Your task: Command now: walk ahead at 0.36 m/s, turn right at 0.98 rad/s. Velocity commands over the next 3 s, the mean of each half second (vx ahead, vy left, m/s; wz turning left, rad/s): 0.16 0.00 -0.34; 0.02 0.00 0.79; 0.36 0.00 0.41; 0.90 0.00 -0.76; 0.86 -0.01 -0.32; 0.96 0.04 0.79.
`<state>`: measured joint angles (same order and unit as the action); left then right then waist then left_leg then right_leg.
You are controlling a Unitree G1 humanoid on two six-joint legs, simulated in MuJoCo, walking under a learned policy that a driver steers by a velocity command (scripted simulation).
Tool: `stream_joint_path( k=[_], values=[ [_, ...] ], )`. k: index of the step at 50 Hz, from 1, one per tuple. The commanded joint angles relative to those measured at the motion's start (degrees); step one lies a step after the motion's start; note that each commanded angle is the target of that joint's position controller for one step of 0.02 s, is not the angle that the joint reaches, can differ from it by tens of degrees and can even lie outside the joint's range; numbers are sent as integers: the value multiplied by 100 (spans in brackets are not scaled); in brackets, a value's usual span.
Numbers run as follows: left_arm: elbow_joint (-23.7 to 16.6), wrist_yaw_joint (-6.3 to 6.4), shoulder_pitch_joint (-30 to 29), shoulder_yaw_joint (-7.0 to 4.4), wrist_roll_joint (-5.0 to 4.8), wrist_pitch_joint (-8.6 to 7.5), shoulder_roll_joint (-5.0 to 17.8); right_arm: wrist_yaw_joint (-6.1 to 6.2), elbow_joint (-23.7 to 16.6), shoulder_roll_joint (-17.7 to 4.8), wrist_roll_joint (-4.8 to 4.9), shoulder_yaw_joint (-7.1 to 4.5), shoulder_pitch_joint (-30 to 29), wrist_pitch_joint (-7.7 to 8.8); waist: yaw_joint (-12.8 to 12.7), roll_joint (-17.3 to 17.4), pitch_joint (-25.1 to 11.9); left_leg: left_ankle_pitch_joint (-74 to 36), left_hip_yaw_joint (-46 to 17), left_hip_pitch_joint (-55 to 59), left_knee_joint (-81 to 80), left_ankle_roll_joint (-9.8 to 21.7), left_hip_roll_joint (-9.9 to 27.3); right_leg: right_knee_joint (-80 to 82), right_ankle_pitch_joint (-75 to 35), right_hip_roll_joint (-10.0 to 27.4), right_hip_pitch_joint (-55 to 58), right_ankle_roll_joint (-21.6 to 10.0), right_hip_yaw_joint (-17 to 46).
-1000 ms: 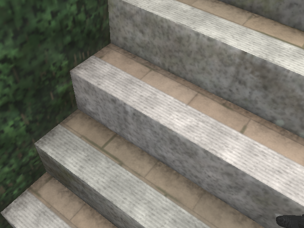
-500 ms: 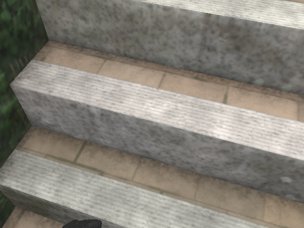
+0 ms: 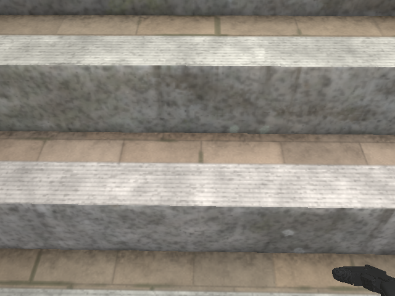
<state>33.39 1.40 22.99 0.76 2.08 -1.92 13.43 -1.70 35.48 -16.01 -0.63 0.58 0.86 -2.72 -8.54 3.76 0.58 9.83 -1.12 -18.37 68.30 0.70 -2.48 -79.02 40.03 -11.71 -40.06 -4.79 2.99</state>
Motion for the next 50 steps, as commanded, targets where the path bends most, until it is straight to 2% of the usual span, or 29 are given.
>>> stream_joint_path(
  k=[1,3,5,6,8,10,11,12,14,15,17,18,19,21,23,26,27,28,29,31,34,36,37,38,39,40,43,45,50],
  values=[
    [-334,236,-306,-216,-341,-327,333,-206,-1672,-59,-298,-61,-757,451,772,-1340,-103,1795,-1758,-681,2538,-171,-806,3198,-1711,705,-762,-1084,3983],
    [-763,381,-1457,-175,-538,-283,81,-164,-1330,11,-435,1,857,478,1561,-655,15,2305,-2078,917,1558,220,-466,2150,-2211,494,-2738,-416,3610],
    [-1156,498,-2492,-151,-519,40,-75,-88,-788,243,-476,28,1889,217,2248,483,146,849,-795,2202,-3757,600,-175,1081,-2261,-392,-3085,608,1486],
    [-1214,602,-2323,-194,-543,217,-58,-55,-567,677,-364,53,1386,18,1751,1319,663,-1414,-45,1526,-5650,605,-171,204,-393,-529,-2446,612,1084],
    [-974,421,-967,-286,-417,375,98,235,-534,604,-169,38,36,-26,563,855,379,-3794,160,229,-6902,165,240,-1773,-918,-555,-114,774,28],
    [-1159,175,-166,-173,-145,273,263,546,-641,-421,-46,-162,-1060,-122,-614,355,-397,-9079,553,954,-5846,-797,57,-856,-160,-482,162,606,-389],
    [-1056,20,92,-12,104,75,500,704,-685,-960,-23,-477,-413,-45,-117,106,-1374,-11610,135,2565,-4080,-772,701,1653,-154,131,188,542,-897],
    [-733,-83,404,18,228,6,652,751,-726,-1246,13,-585,78,-205,147,-450,-2292,-13239,153,2763,-3653,-928,683,1798,-1056,-273,996,292,-1097],
    [-419,-22,461,-61,-15,26,569,678,-782,-1308,90,-512,-189,-262,-499,-2253,-2871,-8544,-119,579,-1826,-739,262,2879,-2845,481,2977,-430,620],
    [-10,110,642,-107,18,139,784,466,-550,-922,85,-359,-94,-161,-308,-4385,-3254,1079,-357,-620,650,-758,-508,3176,-4484,1635,3565,-1179,2910],
    [-466,285,-590,29,15,-10,139,253,-107,-1001,255,-462,1504,38,598,-1954,-2682,4162,-2041,-159,3555,-371,-65,1385,-4340,2122,283,-586,3763],
    [-954,261,-2480,147,-130,-132,-97,240,-2,-645,162,-327,3058,-23,1875,-838,-1469,4016,-1579,1953,2733,73,166,457,-3086,1483,-3223,404,2228],
    [-1218,319,-3878,252,-370,-126,-349,213,202,-271,-222,-164,3686,-96,2609,547,-173,1681,-534,1713,-548,434,305,477,-2500,1143,-3894,966,907],
    [-1080,405,-3501,247,-55,-140,-345,159,586,604,-363,-59,3355,-132,2070,784,161,-902,500,204,-4286,969,141,123,-1582,913,-1377,381,-784],
    [-1372,277,-2764,287,93,18,-739,110,492,664,-245,28,2370,-95,1104,539,-48,-857,-441,-525,-4445,1226,189,-2553,-1658,890,-1369,562,-809],
    [-1746,75,-2143,344,-24,124,-1032,395,-114,-277,-50,-22,1041,-206,-35,49,470,-2433,-2070,-1273,-4292,886,999,-5671,-1560,1033,-2381,1041,25],
    [-1768,13,-1601,370,15,53,-908,488,-189,-1016,80,-285,1367,-172,-62,257,-45,-2942,-3093,-275,-4285,1174,1460,-5737,-1457,1104,-2974,1211,376],
    [-1684,94,-1337,287,-371,42,-216,590,-576,-1662,-107,-510,750,181,16,365,385,-185,-5064,-740,-5021,1985,2465,-4580,-3066,1680,-2731,1372,1308],
    [-1602,249,-2149,135,-423,98,240,647,-718,-1057,-254,-390,678,238,611,-273,425,1304,-5194,-753,-5075,2014,2039,-3904,-3370,1651,-2546,1452,1317],
    [-1717,351,-2902,166,-272,129,-79,719,-949,-595,-33,-254,752,167,841,-953,335,870,-4416,-347,-4550,1642,1170,-1097,-3266,1405,-1433,1533,666],
    [-1391,201,-3224,159,-404,298,-391,812,-547,-661,194,-506,1849,-214,1362,465,463,2118,-2931,-614,-4849,1102,332,2940,-972,544,517,1307,-930],
    [-842,186,-2395,-119,-619,320,59,796,-483,-479,54,-513,1967,-260,1087,1283,-11,1681,-3313,165,-4430,838,560,5136,-1478,845,1503,949,-48],
    [-504,154,-1994,-223,-562,284,331,710,-478,-128,-10,-450,1959,-154,1145,815,-313,1463,-2669,-61,-3330,619,249,5603,-2380,1339,2318,842,415],
    [-324,96,-1774,-270,-304,228,627,547,-575,280,-91,-367,1807,-48,1238,-537,-731,2016,-1443,-1574,-1486,316,-370,4964,-6409,2382,3855,483,1065],
    [-441,125,-1378,-383,208,212,860,496,-614,262,166,-345,1602,155,800,-2088,-1533,3053,-839,-3179,296,-161,-891,5040,-8054,3895,4485,-724,2948],
    [-706,126,-1519,-250,402,142,494,377,-283,-9,184,-430,1896,276,756,-1611,-1852,2980,-869,-3015,2251,-620,-450,5109,-7855,4142,4147,-1228,3094],
    [-607,413,-2328,-107,44,291,174,342,-699,113,166,-302,1087,33,1281,-1074,-531,1408,-691,-3450,4041,-888,338,5261,-2743,2799,2392,-847,1474],
    [-513,529,-2181,-59,-65,308,147,358,-698,-10,18,-246,1191,-61,1218,-820,-191,214,-136,-3156,3652,-934,107,5246,-2385,2373,1814,-876,572],
    [-426,585,-1821,-258,-126,294,542,387,-856,283,122,89,884,-40,1013,-1481,-557,553,422,-2309,522,-773,575,5477,-2108,2697,2039,-773,110]
  ],
)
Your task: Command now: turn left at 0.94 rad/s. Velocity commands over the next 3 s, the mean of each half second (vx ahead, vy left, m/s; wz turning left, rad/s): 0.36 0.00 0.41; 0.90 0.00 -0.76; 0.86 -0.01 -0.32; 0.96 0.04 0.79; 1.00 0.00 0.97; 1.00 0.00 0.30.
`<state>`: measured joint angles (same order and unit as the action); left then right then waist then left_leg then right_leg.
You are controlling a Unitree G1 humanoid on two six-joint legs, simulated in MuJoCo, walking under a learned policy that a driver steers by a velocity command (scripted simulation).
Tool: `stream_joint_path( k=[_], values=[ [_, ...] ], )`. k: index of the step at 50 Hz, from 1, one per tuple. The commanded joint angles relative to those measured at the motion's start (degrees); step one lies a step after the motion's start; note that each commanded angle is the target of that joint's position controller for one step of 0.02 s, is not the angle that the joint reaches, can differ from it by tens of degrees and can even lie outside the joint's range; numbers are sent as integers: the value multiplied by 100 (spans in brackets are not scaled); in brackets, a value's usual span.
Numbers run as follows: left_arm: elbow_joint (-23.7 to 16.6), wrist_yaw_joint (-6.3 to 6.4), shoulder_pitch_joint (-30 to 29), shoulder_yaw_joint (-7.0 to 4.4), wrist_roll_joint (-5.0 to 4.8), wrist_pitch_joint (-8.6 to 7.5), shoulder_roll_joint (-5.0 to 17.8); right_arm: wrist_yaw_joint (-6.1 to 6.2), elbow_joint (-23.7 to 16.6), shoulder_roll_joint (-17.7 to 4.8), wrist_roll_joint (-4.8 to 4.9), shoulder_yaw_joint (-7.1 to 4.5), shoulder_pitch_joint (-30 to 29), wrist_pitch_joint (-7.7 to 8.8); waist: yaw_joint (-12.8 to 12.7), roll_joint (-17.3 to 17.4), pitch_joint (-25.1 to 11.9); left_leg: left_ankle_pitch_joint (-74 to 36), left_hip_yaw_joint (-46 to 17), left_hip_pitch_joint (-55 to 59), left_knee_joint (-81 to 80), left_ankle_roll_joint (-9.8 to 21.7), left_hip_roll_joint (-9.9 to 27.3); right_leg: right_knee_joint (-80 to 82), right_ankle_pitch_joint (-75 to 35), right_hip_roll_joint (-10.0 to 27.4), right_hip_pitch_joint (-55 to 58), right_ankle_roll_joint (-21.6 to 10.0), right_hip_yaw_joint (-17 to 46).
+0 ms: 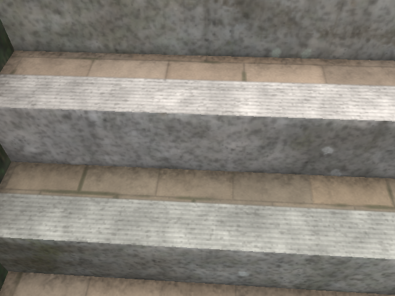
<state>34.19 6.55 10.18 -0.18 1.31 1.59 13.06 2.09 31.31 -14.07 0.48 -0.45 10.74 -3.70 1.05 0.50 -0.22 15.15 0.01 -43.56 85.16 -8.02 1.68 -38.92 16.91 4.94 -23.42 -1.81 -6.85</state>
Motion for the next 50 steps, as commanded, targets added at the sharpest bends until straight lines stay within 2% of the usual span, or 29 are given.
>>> stream_joint_path(
  k=[1,6,7,8,9,10,11,12,15,18,19,23,25,26,27,28,29,30,32,33,35,36,37,38,39,40,42,45,50],
  values=[
    [-477,73,-546,-186,-110,-5,681,13,-406,81,-2,216,39,14,114,-1195,-544,285,457,779,-1933,234,141,1429,320,993,151,-1026,904],
    [25,-130,-53,-168,-160,227,427,36,171,-390,157,-147,851,-182,29,-199,-314,11,1099,2716,-5643,1005,-391,-295,1936,846,-338,-601,165],
    [-120,-293,-83,-136,-46,163,250,-57,213,-827,82,-335,1147,-93,47,713,-215,-112,-378,3758,-5430,1403,133,-2175,1869,580,-1537,-177,-52],
    [-584,-301,-494,-73,91,-32,137,-49,-247,-1492,-125,-463,1213,121,332,1894,-1021,3160,-4288,3855,-6731,2678,1531,-4165,1776,-269,-2816,278,866],
    [-605,-303,-646,-194,-58,-180,321,-65,-571,-1297,-269,-384,733,273,352,1215,-914,4624,-5498,3567,-7446,2739,1898,-5905,1197,-390,-3294,428,1685],
    [-780,-404,-829,-169,-109,-325,319,-6,-608,-1045,-214,-289,385,360,141,899,-411,4203,-5259,3251,-7334,2446,1938,-6904,548,-396,-3914,474,1751],
    [-776,-468,-678,-5,-75,-334,-36,67,-636,-847,-231,-188,229,362,-70,862,-258,2878,-4054,3140,-6705,2218,1577,-7416,152,-260,-4097,586,1628],
    [-624,-448,-231,29,-58,-320,111,87,-612,-547,-206,-45,-20,295,-283,600,-177,2344,-2864,2683,-6285,1989,1203,-7331,-282,-286,-3853,610,1335],
    [-14,-485,716,-13,53,-286,242,51,-341,-159,-480,180,-294,500,-693,729,-696,1626,-954,1476,-5983,1657,638,-7655,-1379,-624,-2238,354,423],
    [-88,-330,307,-9,-154,-185,235,-10,-206,-388,-521,133,3,783,-351,713,-216,2049,-943,1610,-6348,1693,1265,-7214,-1426,-750,-2821,132,979],
    [-122,-322,575,-42,-158,-124,355,6,-304,-399,-543,186,-214,838,-579,690,-257,1543,-754,1606,-6168,1590,1309,-7200,-1407,-814,-2647,180,928],
    [185,-339,1641,-62,-17,71,525,60,-674,-510,-384,233,-1435,977,-1259,654,-334,1384,-15,1205,-6564,1180,1479,-4460,-1143,-406,-1315,22,511],
    [494,-369,2068,67,90,124,231,-27,-960,-256,-163,317,-1974,1037,-1220,484,41,868,405,1186,-6228,1081,1517,-1574,-605,145,-767,-384,470],
    [865,-465,2316,117,89,82,298,-27,-974,44,54,396,-1377,931,-760,-158,38,1090,836,2164,-5383,852,977,685,114,-356,-636,-362,-455],
    [1086,-580,2349,136,104,0,26,-22,-811,154,248,401,-1290,795,-750,-886,143,1141,1304,2230,-3316,957,536,1921,-1476,-229,-103,-563,-609],
    [1186,-674,2427,236,116,-217,-424,-107,-1051,330,94,498,-1728,744,-877,-1561,644,1294,1522,2203,-1286,1042,-41,1745,-2614,-458,-893,-832,22],
    [840,-739,1909,210,233,-511,-122,-163,-1492,228,-99,366,-1575,704,-260,-2165,466,1909,750,981,651,676,-490,367,-5076,-244,-409,-1214,1488],
    [354,-683,722,108,174,-597,386,-290,-1641,369,-73,435,-803,690,634,-2127,-462,1777,-598,577,595,508,-231,446,-3711,55,-58,-1479,3119],
    [-495,-468,27,-46,-225,-689,711,-347,-1457,-37,-201,412,-986,656,232,-164,-535,1640,-882,853,-2109,576,154,1205,-641,736,-630,-1218,4215],
    [-408,-485,426,17,-247,-667,592,-331,-1301,102,-145,439,-1235,595,-72,532,-515,913,90,1051,-2833,407,-423,977,-144,494,-353,-1285,4003],
    [-431,-281,413,52,-241,-504,370,-185,-917,214,-74,377,-805,486,-64,316,-631,1402,-262,2837,-6090,1050,-64,223,243,-222,-755,-744,3150],
    [-458,-338,423,7,-346,-413,258,-215,-701,128,-312,337,-463,578,87,1174,-789,-958,-558,4037,-6660,1559,568,-2691,530,-1225,-1415,-262,1581],
    [-221,-387,1400,-113,-268,-375,544,-297,-765,-292,-589,277,-1414,800,-767,1881,-1308,-4989,-1075,5006,-4633,2260,1340,-5504,1490,-1506,-2791,448,314],
    [-165,-431,1908,-81,-222,-421,452,-202,-876,-354,-472,217,-1623,1002,-1046,1418,-1801,-3829,-2159,4414,-4964,2525,2160,-6759,1212,-573,-3102,538,1024],
    [-299,-496,1401,-140,-284,-352,607,-73,-919,-135,-279,167,-1197,1059,-734,362,-1395,-810,-2420,3563,-4932,2192,2236,-6940,669,19,-3423,414,1929],
    [-302,-636,940,-96,-119,-222,555,-80,-653,101,-259,264,-719,982,-467,-197,-820,-113,-1317,3614,-4937,1813,1521,-6839,-37,-361,-3711,490,1119],
    [-594,-795,538,-14,-62,-145,344,-47,-427,-120,-405,234,-421,1001,-533,56,-435,-46,-710,3243,-5192,1760,1387,-6880,-493,-308,-3745,543,1030],
    [-490,-804,668,-130,-185,-76,596,-49,-299,-188,-554,237,-657,1059,-886,102,-629,48,-145,2458,-5190,1788,1465,-6858,-1259,-279,-2790,559,602],
    [-843,-623,564,-260,-376,154,741,-105,-396,-619,-405,97,-1088,919,-1182,580,-474,253,302,2141,-4910,1474,1948,-5226,-1424,124,-1873,388,565]
  ],
)
Over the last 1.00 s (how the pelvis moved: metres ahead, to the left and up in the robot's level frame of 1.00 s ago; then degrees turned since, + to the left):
-0.18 0.05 -0.09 12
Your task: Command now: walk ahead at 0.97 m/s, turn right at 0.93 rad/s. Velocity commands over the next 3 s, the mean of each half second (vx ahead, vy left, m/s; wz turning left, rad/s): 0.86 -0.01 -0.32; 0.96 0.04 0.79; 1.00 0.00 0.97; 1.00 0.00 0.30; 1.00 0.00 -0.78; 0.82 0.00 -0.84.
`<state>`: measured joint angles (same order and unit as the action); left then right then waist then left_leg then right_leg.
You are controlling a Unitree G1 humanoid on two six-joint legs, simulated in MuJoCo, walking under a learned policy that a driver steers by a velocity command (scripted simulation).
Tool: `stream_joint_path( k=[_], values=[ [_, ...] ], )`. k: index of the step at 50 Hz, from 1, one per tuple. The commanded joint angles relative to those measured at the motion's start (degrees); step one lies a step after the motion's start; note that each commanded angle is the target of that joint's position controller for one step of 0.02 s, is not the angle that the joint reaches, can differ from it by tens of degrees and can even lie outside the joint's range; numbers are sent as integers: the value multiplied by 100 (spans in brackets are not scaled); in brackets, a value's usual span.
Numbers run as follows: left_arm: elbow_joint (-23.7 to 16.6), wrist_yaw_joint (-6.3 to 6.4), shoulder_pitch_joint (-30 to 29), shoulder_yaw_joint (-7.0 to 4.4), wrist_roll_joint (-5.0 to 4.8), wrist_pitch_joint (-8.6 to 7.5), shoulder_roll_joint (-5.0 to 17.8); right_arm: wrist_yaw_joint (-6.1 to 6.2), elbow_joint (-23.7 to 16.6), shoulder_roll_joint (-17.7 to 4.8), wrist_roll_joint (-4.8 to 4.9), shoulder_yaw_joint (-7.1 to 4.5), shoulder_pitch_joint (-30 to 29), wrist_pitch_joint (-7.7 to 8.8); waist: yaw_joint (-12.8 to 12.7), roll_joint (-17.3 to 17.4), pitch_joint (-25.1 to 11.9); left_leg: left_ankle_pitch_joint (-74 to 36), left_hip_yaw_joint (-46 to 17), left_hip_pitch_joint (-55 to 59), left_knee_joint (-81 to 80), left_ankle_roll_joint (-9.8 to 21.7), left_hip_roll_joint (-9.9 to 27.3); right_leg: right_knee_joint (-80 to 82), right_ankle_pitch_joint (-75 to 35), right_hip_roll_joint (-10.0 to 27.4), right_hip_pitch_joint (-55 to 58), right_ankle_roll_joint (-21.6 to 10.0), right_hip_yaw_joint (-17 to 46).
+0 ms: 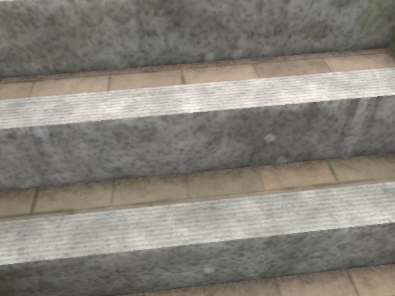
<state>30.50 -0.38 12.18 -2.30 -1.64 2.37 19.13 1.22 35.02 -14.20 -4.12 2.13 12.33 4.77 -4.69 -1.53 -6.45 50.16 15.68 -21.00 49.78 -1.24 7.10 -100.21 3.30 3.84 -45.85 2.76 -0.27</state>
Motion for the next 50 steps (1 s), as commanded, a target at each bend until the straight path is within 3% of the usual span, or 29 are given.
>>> stream_joint_path(
  k=[1,6,9,10,11,13,14,16,18,21,22,24,26,27,28,29,30,31,32,35,38,41,43,45,46,47,48,49,50],
  values=[
    [-488,86,470,-70,-80,108,131,-12,-792,-636,57,-195,-1308,24,-666,813,133,-3075,-1025,-265,-1105,655,1411,1709,-41,339,861,-134,-198],
    [499,53,1758,-91,370,47,-309,-222,-1250,36,474,-48,-2106,-57,-752,-217,411,-3497,-9,-815,2449,93,1314,7150,-1955,625,3210,-1127,-1096],
    [1302,-315,1638,-22,453,-248,-109,-225,-1660,924,600,176,-2264,-183,222,-1803,1377,24,-21,-3882,8501,355,51,7864,-4914,429,4106,-1750,-356],
    [1256,-372,1474,-53,457,-402,353,-387,-1767,1086,477,277,-1999,25,493,-1689,968,-1458,-468,-5209,9511,177,-413,6083,-7204,535,4269,-1185,640],
    [1431,-280,1938,-244,392,-354,905,-432,-1650,991,463,316,-1679,243,324,-1203,-169,-2213,-807,-6095,9960,-16,-152,6462,-5881,1213,5441,-1429,1636],
    [1763,11,2692,-160,455,-183,524,-567,-1568,1308,681,441,-2124,380,31,-206,-532,-2735,-1497,-7314,9708,3,-17,7040,-2427,1663,6469,-1133,1982],
    [1666,231,2404,-344,272,-230,1296,-548,-1646,1393,879,553,-2241,245,194,-729,-363,-2690,-1848,-7692,9152,-113,360,8399,206,2909,6165,-1874,3721],
    [1566,545,1792,51,601,-374,254,-391,-1315,934,896,296,-2709,44,-9,196,716,-3357,-2254,-7952,9352,-164,-34,9000,532,2769,5388,-1585,3379],
    [1572,634,1413,166,451,-361,-24,-225,-1427,990,671,344,-3238,-75,97,-33,1368,-2791,-2110,-7546,8782,-68,-371,9610,-446,2112,4333,-1020,1688],
    [2047,624,1106,313,247,-506,-81,-366,-1294,992,660,388,-2917,-233,818,-3,187,-3696,-462,-2784,5754,894,-1017,9644,-6917,827,2719,-267,-1398],
    [2207,686,1268,361,74,-652,99,-329,-1077,300,727,126,-2361,-371,1210,-416,-627,-3852,316,-1326,5308,969,-1606,9141,-10397,521,2761,-399,-1636],
    [2037,954,1067,-44,73,-566,1379,-260,-902,77,247,27,-767,-747,1863,-1000,-571,-406,428,-1864,4112,1115,-1730,7551,-16395,1639,4848,-13,-1194],
    [1351,1004,1000,-91,-132,-529,1324,-256,-515,-270,274,-164,409,-719,2117,-1565,-1068,-406,-765,11,2314,1504,-1595,5834,-14790,1280,3886,-127,-954],
    [1131,1019,-432,-267,-304,-532,1602,-343,-100,-861,180,-369,1945,-941,2951,-254,-1132,-1228,-1927,792,-127,1936,-1172,3284,-10693,1320,3677,-649,-553],
    [513,814,-1646,9,-191,-525,389,-323,352,-779,144,-333,1190,-945,2359,2456,-80,-3502,-2983,1049,-1690,2373,-1046,476,-122,-131,1399,-544,-485],
    [-321,465,-2430,357,208,-782,-808,-274,377,-5,-101,-60,653,-759,1578,2532,937,-3600,-4759,-87,-1432,2659,-655,-3010,1780,-817,-928,-732,564],
    [-628,191,-1965,523,276,-993,-1261,-292,253,457,-186,45,478,-496,1057,1921,1001,-3335,-5706,-654,-1905,2680,-240,-4038,2422,-1108,-1744,-885,930],
    [-1064,-251,-1492,757,648,-1103,-1687,-357,635,800,42,95,391,-184,176,216,1301,-1919,-5414,-1140,-1911,1953,-378,-3505,1211,-536,-2343,-1188,1061],
    [-863,-402,-1163,888,804,-1051,-1815,-281,672,735,252,26,46,-147,-160,-61,1292,-1953,-4988,-1317,-2102,1671,-475,-3044,723,-249,-2589,-1068,999],
    [-353,-342,-265,788,529,-779,-705,-111,495,-21,442,-152,-998,54,-734,-529,886,-2725,-3505,-2849,-2590,1653,-716,-1482,-157,-3,-702,-453,283],
    [-527,18,-1532,982,719,-781,-1095,-118,633,-432,493,-264,-348,157,-90,-403,411,-3737,-3531,-2536,-2410,1850,-564,-861,188,217,-171,-438,-281],
    [-878,-37,-2271,1102,618,-981,-1313,-66,687,-369,379,-393,563,-120,271,258,-105,-5025,-3684,-624,-2388,1688,-398,1694,701,171,-75,-479,-182],
    [-437,-31,-944,555,410,-1024,-323,-102,369,-919,522,-519,-17,-59,-503,405,-1210,-8062,-3316,-359,-1485,1400,-967,4285,2627,-452,2957,-456,-710],
    [790,15,2303,13,37,-1007,250,-108,-518,-505,142,-431,-1874,67,-1804,442,-1320,-8105,-2776,-848,1940,853,-1148,7895,451,279,5217,-869,191],
    [1564,-20,2325,16,-6,-884,-62,-309,-810,882,-78,-71,-2393,167,-1253,-353,83,-3379,-2179,-2451,3981,792,-1432,8663,-1878,785,5299,-805,222],
    [2027,-78,2085,284,505,-791,-823,-461,-1119,1633,290,174,-2706,289,-603,-743,921,-1947,-2172,-5185,7697,903,-1808,7325,-5238,1098,5863,-477,263],
    [1992,-75,1670,207,926,-732,-763,-511,-982,1661,713,165,-1219,279,366,-1083,618,-1860,-2143,-6899,9155,843,-1637,5837,-8152,1667,6822,-463,686],
    [1893,48,981,164,964,-616,-966,-587,-925,1381,839,122,-559,168,713,-1342,166,-1787,-2374,-7056,9858,725,-1179,6318,-6934,1809,6511,-695,768],
    [1690,196,403,90,692,-617,-766,-579,-1279,1123,844,154,-692,119,880,-1416,75,-1880,-2918,-6909,9412,475,-458,7299,-3699,2154,5871,-1126,1326]
  ],
)
Over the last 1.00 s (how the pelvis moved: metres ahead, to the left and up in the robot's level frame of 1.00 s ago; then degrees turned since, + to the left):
-0.05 0.00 -0.05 -16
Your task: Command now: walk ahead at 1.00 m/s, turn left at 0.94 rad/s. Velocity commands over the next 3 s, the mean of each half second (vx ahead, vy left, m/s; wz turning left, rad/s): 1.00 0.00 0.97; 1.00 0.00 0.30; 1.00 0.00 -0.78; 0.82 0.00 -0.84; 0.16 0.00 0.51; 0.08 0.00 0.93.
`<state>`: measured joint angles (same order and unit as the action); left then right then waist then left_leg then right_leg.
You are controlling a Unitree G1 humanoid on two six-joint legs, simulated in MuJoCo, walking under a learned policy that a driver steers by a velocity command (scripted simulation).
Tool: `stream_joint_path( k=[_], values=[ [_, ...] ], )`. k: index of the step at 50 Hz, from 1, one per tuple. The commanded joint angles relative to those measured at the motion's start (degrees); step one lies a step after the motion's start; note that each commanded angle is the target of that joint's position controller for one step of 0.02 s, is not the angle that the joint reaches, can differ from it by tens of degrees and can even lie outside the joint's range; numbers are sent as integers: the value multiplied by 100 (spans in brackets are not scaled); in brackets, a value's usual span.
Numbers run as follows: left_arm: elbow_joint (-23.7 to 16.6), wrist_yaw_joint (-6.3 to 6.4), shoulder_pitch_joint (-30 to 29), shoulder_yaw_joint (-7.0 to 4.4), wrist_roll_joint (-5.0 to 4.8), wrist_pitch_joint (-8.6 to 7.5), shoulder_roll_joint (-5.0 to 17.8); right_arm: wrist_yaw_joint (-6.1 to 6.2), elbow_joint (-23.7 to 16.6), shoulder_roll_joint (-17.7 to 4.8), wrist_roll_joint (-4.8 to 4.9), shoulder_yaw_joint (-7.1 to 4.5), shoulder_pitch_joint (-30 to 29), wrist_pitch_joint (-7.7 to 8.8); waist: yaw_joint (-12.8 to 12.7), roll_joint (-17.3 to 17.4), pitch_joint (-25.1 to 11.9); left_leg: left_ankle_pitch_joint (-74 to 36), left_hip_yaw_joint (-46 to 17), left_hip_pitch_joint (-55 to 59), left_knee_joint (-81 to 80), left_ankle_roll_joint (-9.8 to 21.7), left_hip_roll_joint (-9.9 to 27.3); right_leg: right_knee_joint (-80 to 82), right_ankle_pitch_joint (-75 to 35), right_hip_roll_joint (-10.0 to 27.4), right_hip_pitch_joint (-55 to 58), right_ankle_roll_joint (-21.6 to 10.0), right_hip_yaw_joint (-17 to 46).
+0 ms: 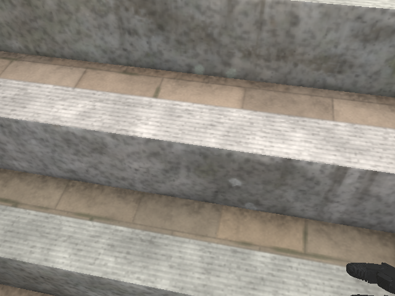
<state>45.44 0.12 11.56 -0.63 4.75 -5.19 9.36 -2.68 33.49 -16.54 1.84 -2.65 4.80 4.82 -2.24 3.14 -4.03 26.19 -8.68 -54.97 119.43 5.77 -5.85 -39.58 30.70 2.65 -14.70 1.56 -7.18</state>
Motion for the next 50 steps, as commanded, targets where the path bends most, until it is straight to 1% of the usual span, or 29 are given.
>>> stream_joint_path(
  k=[1,4,5,6,7,8,9,10,11,12,14,15,18,20,25,26,28,29,30,33,36,40,42,44,46,47,48,49,50],
  values=[
    [113,275,175,-139,-236,174,447,-168,-1318,1145,155,633,-134,-69,667,-1383,68,553,-533,-3313,2452,-493,1159,1961,-4500,2536,2017,-1119,2324],
    [189,562,-885,-73,-437,53,595,-70,-2129,445,-268,671,-1618,-337,1045,-52,1612,899,543,-2160,-767,-636,1518,3043,-5214,1420,-452,-392,168],
    [193,720,-971,-130,-379,-9,867,-175,-2289,568,-277,770,-1949,-410,1104,23,989,397,1515,633,-2569,-397,1278,3581,-6875,940,-1921,-255,-486],
    [382,902,314,-129,-654,-292,1154,-184,-1927,299,-21,691,-2009,-476,634,578,0,-578,2427,3369,-3554,-281,138,3184,-9609,526,-2467,-493,-367],
    [457,815,996,-353,-593,-210,2496,-54,-1956,232,25,529,-1401,-473,967,-380,-1218,1364,2194,3899,-3871,-136,53,2477,-12734,1247,-841,-734,204],
    [257,708,985,-559,-466,-25,2984,-87,-1698,-454,-89,187,-241,-572,1458,-748,-1817,2152,2623,4022,-4126,-34,-487,1463,-14913,1541,375,-978,362],
    [-93,668,495,-581,-452,93,2966,-128,-1347,-1090,-307,-130,836,-529,2016,-790,-2265,2036,924,4346,-5284,771,-341,-718,-16305,1394,595,-995,434],
    [-576,632,125,-576,-486,101,2710,-66,-937,-1567,-393,-290,1494,-501,2061,425,-2273,1798,-1623,4975,-7239,1581,163,-3250,-12702,438,-645,-890,721],
    [-1108,286,-1161,-317,-266,-160,1747,265,-613,-1656,-583,-237,1828,-473,1896,2581,-1861,322,-4554,5488,-9558,2149,1296,-6823,-3276,-989,-2797,-812,775],
    [-1635,-26,-1800,-107,-57,-368,997,367,-411,-897,-678,57,1872,-358,1480,1877,-1687,524,-4818,4902,-9449,1794,1252,-9225,-2490,-959,-3748,-1091,1740],
    [-2387,-176,-2316,431,363,-437,-506,121,396,62,-279,175,2740,-165,829,-29,60,-3087,-2453,4998,-8467,761,468,-10458,-964,-921,-5692,-1093,1291],
    [-2526,-178,-2207,487,498,-511,-180,105,543,15,-206,83,3211,-64,940,-247,-131,-4604,-2449,6319,-8389,916,443,-9503,-156,-990,-6041,-810,1122],
    [-2787,-183,-2059,651,235,-545,-266,188,627,205,-310,92,3096,158,712,-373,-777,-5981,-2222,7215,-8783,946,747,-8885,902,-788,-5794,-382,1000],
    [-3142,-137,-2978,861,232,-437,-768,193,1074,622,-239,198,3375,230,772,-821,-397,-4268,-2185,5169,-9541,688,681,-7893,441,-599,-4742,-368,632],
    [-3485,-91,-3015,1007,52,-262,-1169,516,714,437,108,138,2223,-198,-1,-202,-288,-4247,-2983,1623,-9874,765,708,-5689,220,-558,-2193,-366,1118],
    [-3496,45,-2618,906,-106,-236,-1077,616,768,59,334,-2,2183,-259,-365,107,-866,-5001,-2722,1022,-9917,316,798,-3989,1951,-248,-280,-594,1670],
    [-2670,278,-851,233,-357,-121,-110,523,654,-752,352,-277,1817,-211,-1044,-71,-1816,-8049,-1892,1212,-7751,-160,523,-2561,1679,183,1912,-766,1901],
    [-2217,355,58,-50,-348,-140,568,474,328,-630,190,-222,1536,-136,-1159,-1785,-2623,-6761,-1194,682,-5628,-362,165,-2205,217,1409,2313,-1301,3824],
    [-1975,318,-380,-54,-191,-123,632,491,241,-306,102,-205,1579,-141,-608,-3027,-2304,-2512,-632,655,-3123,-563,-136,-949,-379,2321,740,-1796,5292],
    [-1945,15,-2953,405,-473,112,-787,645,92,493,-255,19,2441,-872,1237,-1635,722,-769,-198,210,-438,-673,243,-472,560,2111,-2836,-1383,3512],
    [-1309,-2,-2586,288,-557,28,-681,602,202,275,-122,45,2822,-948,1521,-826,1419,-671,-207,1088,-1940,-666,722,-1031,769,1920,-3827,-849,2312],
    [-1014,189,-1377,-15,-522,-116,438,441,-497,310,44,202,1313,-685,744,-658,499,-785,548,1259,-5279,-328,1139,-1490,325,1779,-2275,-731,1706],
    [-1132,358,-1440,-148,-647,-21,832,297,-374,59,-29,71,1752,-630,988,-649,-293,-2123,1654,3825,-7874,-172,987,-2407,-1376,1095,-2186,-445,1045],
    [-1568,320,-1917,28,-658,28,430,165,335,-45,-479,-21,3202,-507,1714,-365,-565,-5516,1960,5713,-10349,158,1081,-4812,-2604,224,-1953,-348,814],
    [-1798,155,-1772,246,-768,176,-515,38,350,163,-877,177,2739,-509,1119,715,363,-7057,1008,6453,-9871,785,1970,-8966,1872,-1053,-4416,-330,1249],
    [-2167,23,-3447,407,-698,-138,-789,-38,672,-323,-784,30,4198,-359,2142,988,102,-11830,719,5985,-8551,-372,2066,-9680,2441,-823,-3788,38,517],
    [-2036,-98,-2075,395,-730,-241,-730,35,982,-244,-919,109,3942,-272,1103,1017,-1291,-10970,668,7682,-7530,-562,1831,-9199,1861,-441,-5285,154,448],
    [-1707,-127,-1557,441,-693,-286,-499,86,1206,-590,-832,-74,4202,-252,1200,431,-2301,-6813,-162,8634,-8226,76,2220,-9044,1068,-265,-5869,208,466],
    [-1651,-194,-1719,534,-702,-191,-706,130,1278,-433,-729,-81,4205,-189,1288,394,-2298,-4658,-327,8534,-8639,331,2294,-9135,1058,-207,-5983,240,492]
  ],
)
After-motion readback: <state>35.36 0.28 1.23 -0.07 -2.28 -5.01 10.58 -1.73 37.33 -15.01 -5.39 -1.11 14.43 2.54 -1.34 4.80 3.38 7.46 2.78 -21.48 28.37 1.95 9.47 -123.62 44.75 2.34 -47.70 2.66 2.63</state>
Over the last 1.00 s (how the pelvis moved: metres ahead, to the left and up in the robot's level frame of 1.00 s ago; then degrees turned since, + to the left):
0.23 -0.26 0.03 20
